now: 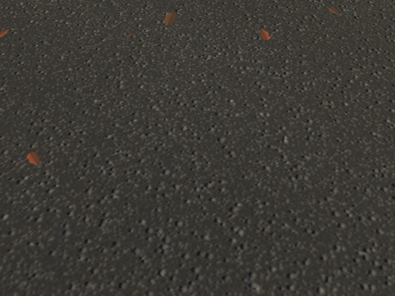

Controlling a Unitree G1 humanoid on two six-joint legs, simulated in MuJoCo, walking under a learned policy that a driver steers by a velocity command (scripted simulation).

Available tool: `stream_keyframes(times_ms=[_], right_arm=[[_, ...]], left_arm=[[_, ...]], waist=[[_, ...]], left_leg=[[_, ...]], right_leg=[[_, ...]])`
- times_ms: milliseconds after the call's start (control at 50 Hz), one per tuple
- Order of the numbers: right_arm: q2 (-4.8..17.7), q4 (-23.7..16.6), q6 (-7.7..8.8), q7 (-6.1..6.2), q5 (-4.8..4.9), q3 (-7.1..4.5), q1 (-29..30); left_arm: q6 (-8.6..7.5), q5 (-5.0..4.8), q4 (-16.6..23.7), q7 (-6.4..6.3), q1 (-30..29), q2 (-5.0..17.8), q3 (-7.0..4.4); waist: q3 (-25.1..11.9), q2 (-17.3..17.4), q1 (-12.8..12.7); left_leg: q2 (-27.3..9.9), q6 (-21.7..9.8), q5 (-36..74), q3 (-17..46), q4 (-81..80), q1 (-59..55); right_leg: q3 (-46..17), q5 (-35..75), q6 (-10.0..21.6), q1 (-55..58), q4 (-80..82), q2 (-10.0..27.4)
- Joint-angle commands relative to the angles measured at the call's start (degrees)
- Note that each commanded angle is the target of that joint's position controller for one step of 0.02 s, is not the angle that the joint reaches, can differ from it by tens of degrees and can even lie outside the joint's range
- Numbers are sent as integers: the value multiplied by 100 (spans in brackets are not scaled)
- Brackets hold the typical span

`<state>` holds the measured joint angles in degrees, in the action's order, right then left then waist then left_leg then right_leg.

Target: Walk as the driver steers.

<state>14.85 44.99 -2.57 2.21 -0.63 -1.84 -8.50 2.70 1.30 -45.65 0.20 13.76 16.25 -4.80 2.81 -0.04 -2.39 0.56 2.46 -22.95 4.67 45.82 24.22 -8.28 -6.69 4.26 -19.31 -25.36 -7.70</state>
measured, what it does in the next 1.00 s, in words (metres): steps on the spot, turning right: left foot, then right foot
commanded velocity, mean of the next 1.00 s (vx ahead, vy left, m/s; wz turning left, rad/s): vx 0.00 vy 0.00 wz -0.59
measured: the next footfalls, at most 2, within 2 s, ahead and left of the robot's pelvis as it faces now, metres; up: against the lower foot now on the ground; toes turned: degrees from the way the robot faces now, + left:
left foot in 0.10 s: +0.05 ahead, +0.13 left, +0.00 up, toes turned -9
right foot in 0.56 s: -0.02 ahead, -0.08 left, +0.00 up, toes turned -22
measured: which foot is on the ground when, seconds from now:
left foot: up 0.00-0.08, down 0.10-0.56, up 0.58-1.00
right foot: down 0.00-0.10, up 0.12-0.54, down 0.56-1.00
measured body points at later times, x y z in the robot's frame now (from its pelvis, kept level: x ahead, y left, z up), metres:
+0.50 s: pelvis -0.01 +0.03 +0.00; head +0.03 +0.02 +0.45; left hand +0.20 +0.24 -0.12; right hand +0.00 -0.27 -0.11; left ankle +0.01 +0.13 -0.74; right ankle -0.06 -0.07 -0.71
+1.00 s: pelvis -0.02 +0.01 +0.00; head +0.01 -0.02 +0.45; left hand +0.22 +0.20 -0.11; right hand -0.06 -0.30 -0.10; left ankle +0.07 +0.11 -0.70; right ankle -0.06 -0.07 -0.74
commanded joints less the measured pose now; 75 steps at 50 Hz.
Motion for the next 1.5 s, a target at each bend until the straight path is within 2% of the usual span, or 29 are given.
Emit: stream_keyframes(times_ms=[20,80,100,120,140,180,220,340,500,540,560,580,600,640,680,920,1060,1080,1100,1120,1140,1180,1200,1380,1420,1440,1460,1480,1500], right_arm=[[479,-380,148,48,57,-98,-200],[517,-255,273,116,59,-111,-886],[969,-296,304,168,-34,-205,-863],[1529,-516,278,153,-99,-314,-396],[1320,-524,252,111,-166,-287,-282],[724,-648,262,66,-89,-122,131],[682,-733,265,75,-84,-105,172],[917,-514,260,42,-84,-241,-751],[1189,-470,224,-134,-91,-375,-555],[1190,-435,181,-139,-4,-390,-470],[1038,-407,158,-153,-26,-362,-686],[452,-818,112,-180,-100,-201,-670],[702,-875,18,-72,-117,-215,-161],[809,-745,-5,-91,14,-260,-205],[952,-617,23,-132,-95,-313,-404],[735,-838,-7,-102,-33,-227,57],[644,-751,126,-5,51,-140,-486],[654,-703,174,35,-1,-134,-626],[969,-780,219,84,-100,-159,-492],[1480,-961,199,41,-74,-228,-78],[1344,-817,181,-15,-60,-245,-356],[767,-801,217,-81,-20,-72,73],[722,-805,232,-66,-41,-50,187],[861,-243,196,-126,-56,-82,-418],[799,-146,216,-126,-27,-65,-458],[675,-183,270,-153,-8,-25,-506],[487,-167,278,-173,58,19,-578],[544,-3,252,-149,-10,26,-493],[676,46,226,-146,-45,-30,-360]], left_arm=[[-6,19,343,19,-27,901,-238],[25,-93,414,20,-350,820,-223],[6,-140,478,0,-205,508,-143],[-34,-175,594,-34,-157,338,-119],[-48,72,495,-52,-160,819,-219],[2,58,279,20,120,790,-259],[93,34,204,129,279,728,-232],[173,-45,507,240,-464,547,-88],[140,-143,762,261,-552,466,19],[49,-58,689,201,-237,454,24],[-40,37,647,134,-30,777,-51],[-115,-5,817,91,-6,1718,-236],[-112,-89,682,85,583,1678,-311],[-63,-105,695,26,-80,1073,-120],[-44,-133,795,-36,-484,862,-48],[-75,-21,670,0,185,1151,-161],[-34,-54,647,-7,-218,1005,-109],[-39,-112,634,-40,-257,894,-63],[-64,-118,641,-52,7,540,40],[-79,-107,662,-93,345,483,51],[-41,38,551,-120,231,918,-60],[-4,-19,373,-61,183,839,-71],[18,-26,320,-15,213,769,-50],[56,-132,-73,-88,-42,388,221],[-44,-61,-223,-156,78,455,247],[-120,26,-222,-198,59,701,231],[-148,-22,-299,-189,-309,857,220],[-182,-54,-345,-148,-334,549,294],[-187,-44,-432,-135,-182,629,260]], waist=[[-613,-827,71],[-580,-698,462],[-517,141,318],[-320,1397,197],[-226,884,153],[-160,434,-130],[-275,842,-104],[-393,884,463],[-522,1142,418],[-586,798,127],[-683,-65,50],[-579,-1753,251],[-774,-1051,-329],[-173,-641,121],[-229,-793,294],[-389,-623,24],[-556,-677,373],[-527,-517,470],[-585,444,278],[-446,1249,55],[-487,983,251],[-124,568,37],[-167,786,9],[-392,998,288],[-473,687,174],[-680,270,256],[-447,-528,563],[-558,-400,398],[-333,-419,259]], left_leg=[[259,-118,-118,-155,-567,-334],[257,-356,568,-136,-2508,-1547],[-747,-593,111,860,-3342,-1907],[-2149,-1204,149,2537,-3776,-1830],[-2340,-1573,1230,2273,-3476,-1228],[-1616,-1363,2230,1086,-3161,-1021],[-1245,-1241,2960,397,-2946,-1434],[-1557,-1463,3860,110,-2615,-2605],[-1750,-1280,3841,-444,-2124,-1993],[-1626,-871,3109,-785,-1464,-1509],[-1335,-491,1964,-1148,-486,-723],[-313,-12,-1365,-1483,847,975],[-197,-24,-1529,-554,1590,1033],[-379,-72,-555,-266,1735,1042],[-334,-30,14,-322,1623,848],[11,-24,9,-142,311,609],[219,-311,523,-233,-1742,-1204],[39,-381,1101,-111,-2585,-1765],[-1038,-592,944,1013,-3202,-2150],[-2141,-1176,1969,2331,-3321,-2050],[-2284,-1711,2151,2353,-3152,-1457],[-1537,-1487,2032,1392,-3121,-1047],[-1267,-1330,2177,1055,-3081,-1150],[-1020,-1253,3198,770,-2470,-1826],[-956,-882,3147,743,-2308,-1368],[-828,-669,2690,602,-2170,-1029],[-350,-547,1670,154,-2475,-1210],[-234,-509,1064,33,-2504,-1605],[-41,-555,426,-129,-2146,-1386]], right_leg=[[-1976,-134,759,549,795,1438],[-1983,-438,261,36,446,1090],[-1450,-1542,-106,-503,-287,576],[2,-2337,-359,-1453,-1605,-439],[106,-2475,-425,-1257,-2789,65],[157,-1906,-469,-977,-3717,181],[357,-1657,-601,-1191,-4221,226],[638,-1809,-833,-1486,-3271,496],[1264,-1857,-428,92,-1260,562],[1252,-758,-254,943,125,484],[275,-340,-105,1711,810,1004],[-2193,2260,592,2220,769,2866],[-2058,2834,1316,1948,578,2991],[-1165,1985,1090,1428,701,2221],[-802,1965,829,1376,708,1711],[-1813,1057,967,1326,538,1616],[-2053,1590,484,747,84,1305],[-1950,888,213,408,-86,1105],[-1363,-620,-130,-41,-847,633],[-315,-2407,-315,-715,-1564,-385],[-166,-2725,-375,-408,-2559,-74],[-244,-2068,-462,-214,-3072,76],[-171,-1870,-512,-212,-3139,62],[679,-1401,-510,773,-132,363],[337,-33,-359,1691,990,648],[-265,405,-252,2167,913,1217],[-500,861,-28,1489,621,1482],[-475,-118,48,1305,680,1433],[-439,-1284,124,1207,730,1238]])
